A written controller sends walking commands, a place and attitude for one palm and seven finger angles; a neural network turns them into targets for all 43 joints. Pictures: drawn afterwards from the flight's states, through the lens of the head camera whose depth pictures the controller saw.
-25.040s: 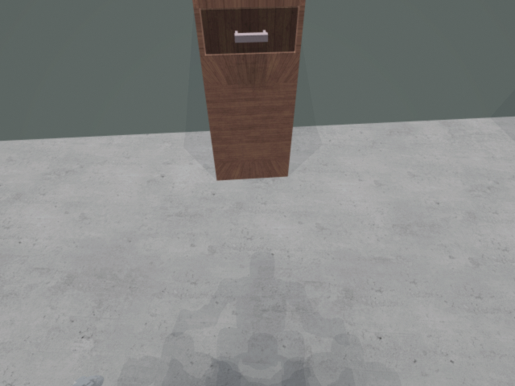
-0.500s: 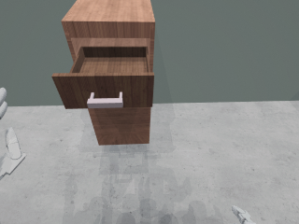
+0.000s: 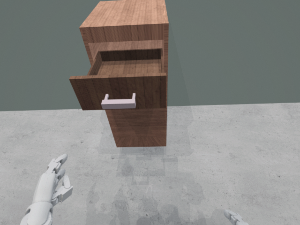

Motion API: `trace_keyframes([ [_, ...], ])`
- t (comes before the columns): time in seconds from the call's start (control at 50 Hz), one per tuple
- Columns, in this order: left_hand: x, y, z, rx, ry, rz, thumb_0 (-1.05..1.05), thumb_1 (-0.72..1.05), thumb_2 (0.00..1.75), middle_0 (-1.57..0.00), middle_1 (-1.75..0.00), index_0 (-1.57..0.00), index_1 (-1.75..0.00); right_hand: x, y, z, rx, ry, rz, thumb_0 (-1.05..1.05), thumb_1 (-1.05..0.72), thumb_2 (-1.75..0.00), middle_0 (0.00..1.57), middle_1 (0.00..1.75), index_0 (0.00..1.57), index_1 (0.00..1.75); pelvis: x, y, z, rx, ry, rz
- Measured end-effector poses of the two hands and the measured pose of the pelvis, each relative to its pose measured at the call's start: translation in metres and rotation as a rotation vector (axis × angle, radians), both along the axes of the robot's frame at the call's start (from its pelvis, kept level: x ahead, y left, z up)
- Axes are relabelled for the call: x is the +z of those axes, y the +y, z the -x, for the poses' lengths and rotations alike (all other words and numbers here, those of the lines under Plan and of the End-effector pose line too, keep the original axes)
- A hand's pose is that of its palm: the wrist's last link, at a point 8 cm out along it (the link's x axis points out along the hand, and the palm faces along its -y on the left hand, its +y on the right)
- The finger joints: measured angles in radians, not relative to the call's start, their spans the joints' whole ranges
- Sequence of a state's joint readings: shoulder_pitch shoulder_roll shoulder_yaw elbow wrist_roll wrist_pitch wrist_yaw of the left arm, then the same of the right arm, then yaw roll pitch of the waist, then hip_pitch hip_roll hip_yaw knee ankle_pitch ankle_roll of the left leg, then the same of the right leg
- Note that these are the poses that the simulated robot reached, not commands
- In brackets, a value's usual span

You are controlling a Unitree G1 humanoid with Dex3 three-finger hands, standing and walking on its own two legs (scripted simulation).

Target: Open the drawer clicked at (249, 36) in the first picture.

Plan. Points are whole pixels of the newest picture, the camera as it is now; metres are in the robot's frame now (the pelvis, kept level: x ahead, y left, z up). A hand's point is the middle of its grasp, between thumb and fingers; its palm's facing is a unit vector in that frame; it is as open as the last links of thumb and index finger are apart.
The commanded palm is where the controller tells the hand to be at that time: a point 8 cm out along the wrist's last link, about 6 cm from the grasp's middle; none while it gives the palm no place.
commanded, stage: let the arm hang, fingers relaxed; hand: left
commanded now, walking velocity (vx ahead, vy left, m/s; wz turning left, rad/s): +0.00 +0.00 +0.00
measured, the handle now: (119, 100) +0.54 +0.15 +0.03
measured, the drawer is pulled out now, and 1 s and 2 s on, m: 0.30 0.30 0.30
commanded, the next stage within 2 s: look to check the result in 0.96 s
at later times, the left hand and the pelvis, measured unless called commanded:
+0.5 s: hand out of the picture -0.04 +0.19 -0.15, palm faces +0.01 -0.97 -0.24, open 7.3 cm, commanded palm none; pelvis -0.01 +0.00 +0.02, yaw -1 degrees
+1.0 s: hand out of the picture -0.01 +0.17 -0.16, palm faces +0.02 -0.98 -0.19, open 7.4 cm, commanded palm none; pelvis -0.01 +0.00 +0.02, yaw -1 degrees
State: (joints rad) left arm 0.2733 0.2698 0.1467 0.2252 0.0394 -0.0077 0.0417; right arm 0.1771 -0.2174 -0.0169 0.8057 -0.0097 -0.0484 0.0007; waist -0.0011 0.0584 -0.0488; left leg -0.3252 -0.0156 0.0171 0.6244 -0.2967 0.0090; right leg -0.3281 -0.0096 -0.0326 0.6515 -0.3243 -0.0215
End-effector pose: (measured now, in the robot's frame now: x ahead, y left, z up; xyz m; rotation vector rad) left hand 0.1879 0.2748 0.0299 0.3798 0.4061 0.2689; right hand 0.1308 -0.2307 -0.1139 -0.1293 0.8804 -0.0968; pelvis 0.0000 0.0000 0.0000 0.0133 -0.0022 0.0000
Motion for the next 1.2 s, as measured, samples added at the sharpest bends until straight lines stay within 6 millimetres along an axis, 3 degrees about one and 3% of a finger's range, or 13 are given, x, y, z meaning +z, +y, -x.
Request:
trace_keyframes([
  [0.06, -0.092, -0.030, 0.041, 0.006, 0.386, 0.157, 0.01, 0.91, 0.90, -0.20, -0.30, -0.19, -0.30, -0.006, 0.000, 0.019, -0.023, 0.087, 0.002, 0.01, -0.90, -0.90, 0.20, 0.30, 0.20, 0.30, 0.001, -0.001, 0.002, -0.001, -0.023, 0.006],
  [0.12, -0.147, -0.065, 0.102, 0.003, 0.686, 0.292, 0.01, 0.91, 0.90, -0.20, -0.30, -0.19, -0.30, -0.006, -0.002, 0.051, -0.055, 0.195, 0.025, 0.01, -0.90, -0.90, 0.20, 0.30, 0.20, 0.30, 0.004, -0.002, 0.003, -0.009, -0.037, 0.008],
  [0.16, -0.156, -0.061, 0.125, 0.106, 0.728, 0.332, -0.03, 0.99, 0.90, -0.21, -0.30, -0.20, -0.30, -0.005, -0.002, 0.075, -0.057, 0.288, 0.045, 0.01, -0.90, -0.90, 0.20, 0.30, 0.20, 0.30, 0.008, -0.004, 0.004, -0.003, -0.034, 0.016],
  [0.26, -0.159, -0.042, 0.178, 0.164, 0.886, 0.308, -0.04, 1.01, 0.90, -0.21, -0.30, -0.20, -0.30, -0.007, -0.003, 0.131, -0.074, 0.495, 0.065, 0.01, -0.91, -0.90, 0.20, 0.30, 0.20, 0.30, 0.014, -0.004, 0.006, 0.003, -0.023, 0.028],
  [0.4, -0.151, -0.030, 0.228, 0.214, 1.048, 0.268, -0.01, 0.94, 0.90, -0.20, -0.30, -0.20, -0.30, -0.012, 0.006, 0.173, -0.116, 0.605, 0.031, 0.01, -0.91, -0.90, 0.20, 0.30, 0.20, 0.30, 0.018, 0.000, 0.006, -0.008, -0.031, 0.024],
  [0.52, -0.149, -0.035, 0.233, 0.209, 1.060, 0.267, 0.00, 0.92, 0.90, -0.20, -0.30, -0.19, -0.30, -0.019, 0.022, 0.180, -0.124, 0.607, -0.018, 0.00, -0.91, -0.90, 0.20, 0.30, 0.20, 0.30, 0.018, 0.002, 0.009, -0.019, -0.040, 0.020],
  [0.72, -0.156, -0.058, 0.202, 0.148, 0.966, 0.308, 0.01, 0.91, 0.90, -0.20, -0.30, -0.19, -0.30, -0.023, 0.039, 0.171, -0.132, 0.552, -0.063, 0.00, -0.90, -0.90, 0.20, 0.30, 0.20, 0.30, 0.017, 0.002, 0.012, -0.026, -0.041, 0.016],
  [0.86, -0.158, -0.058, 0.195, 0.140, 0.949, 0.309, 0.01, 0.92, 0.90, -0.20, -0.30, -0.20, -0.30, -0.021, 0.037, 0.172, -0.149, 0.544, -0.055, 0.00, -0.91, -0.90, 0.20, 0.30, 0.20, 0.30, 0.017, 0.001, 0.011, -0.028, -0.038, 0.017],
  [1.2, -0.157, -0.054, 0.202, 0.160, 0.983, 0.305, 0.01, 0.91, 0.90, -0.20, -0.30, -0.19, -0.30, -0.019, 0.027, 0.173, -0.153, 0.570, -0.027, 0.00, -0.90, -0.90, 0.20, 0.30, 0.20, 0.30, 0.018, 0.002, 0.008, -0.026, -0.036, 0.017],
])
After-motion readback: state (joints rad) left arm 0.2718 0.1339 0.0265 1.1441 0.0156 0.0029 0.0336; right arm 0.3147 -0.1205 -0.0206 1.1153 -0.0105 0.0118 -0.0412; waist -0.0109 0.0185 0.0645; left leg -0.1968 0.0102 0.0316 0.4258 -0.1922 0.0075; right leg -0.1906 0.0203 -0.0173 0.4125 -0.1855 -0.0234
